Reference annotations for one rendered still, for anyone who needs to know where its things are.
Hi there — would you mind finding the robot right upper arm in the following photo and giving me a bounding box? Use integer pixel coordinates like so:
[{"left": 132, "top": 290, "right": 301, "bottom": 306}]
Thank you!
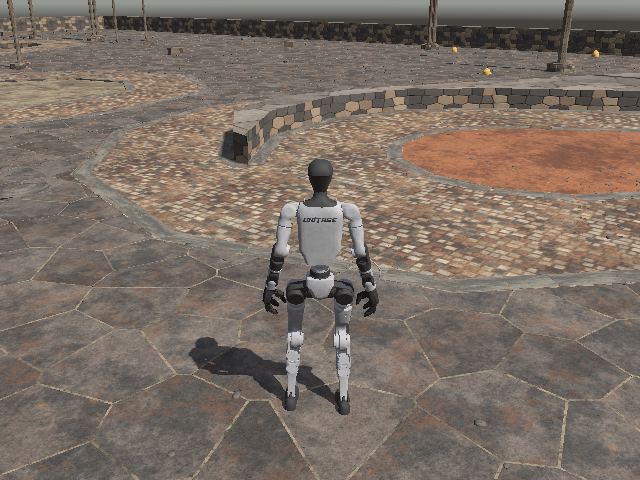
[{"left": 341, "top": 202, "right": 366, "bottom": 258}]

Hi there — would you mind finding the left robot forearm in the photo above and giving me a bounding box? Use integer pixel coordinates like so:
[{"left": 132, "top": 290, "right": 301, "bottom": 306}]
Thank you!
[{"left": 265, "top": 243, "right": 284, "bottom": 290}]

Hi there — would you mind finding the left robot hand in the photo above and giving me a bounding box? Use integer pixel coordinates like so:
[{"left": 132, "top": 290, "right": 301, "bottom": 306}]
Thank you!
[{"left": 262, "top": 287, "right": 286, "bottom": 315}]

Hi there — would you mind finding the robot left upper arm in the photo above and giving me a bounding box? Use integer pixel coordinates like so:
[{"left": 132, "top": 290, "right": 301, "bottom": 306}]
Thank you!
[{"left": 274, "top": 202, "right": 299, "bottom": 258}]

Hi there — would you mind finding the right robot hand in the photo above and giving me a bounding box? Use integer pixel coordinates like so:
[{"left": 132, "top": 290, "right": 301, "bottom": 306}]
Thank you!
[{"left": 356, "top": 288, "right": 379, "bottom": 317}]

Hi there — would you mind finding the robot torso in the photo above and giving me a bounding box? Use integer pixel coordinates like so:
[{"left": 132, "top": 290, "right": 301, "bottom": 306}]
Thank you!
[{"left": 297, "top": 197, "right": 344, "bottom": 300}]

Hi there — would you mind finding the robot right foot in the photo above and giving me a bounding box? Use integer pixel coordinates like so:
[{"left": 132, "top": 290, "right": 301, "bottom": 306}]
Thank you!
[{"left": 335, "top": 389, "right": 350, "bottom": 415}]

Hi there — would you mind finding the right robot forearm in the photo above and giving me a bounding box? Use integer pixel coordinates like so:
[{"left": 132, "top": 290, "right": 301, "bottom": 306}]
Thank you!
[{"left": 356, "top": 243, "right": 376, "bottom": 292}]

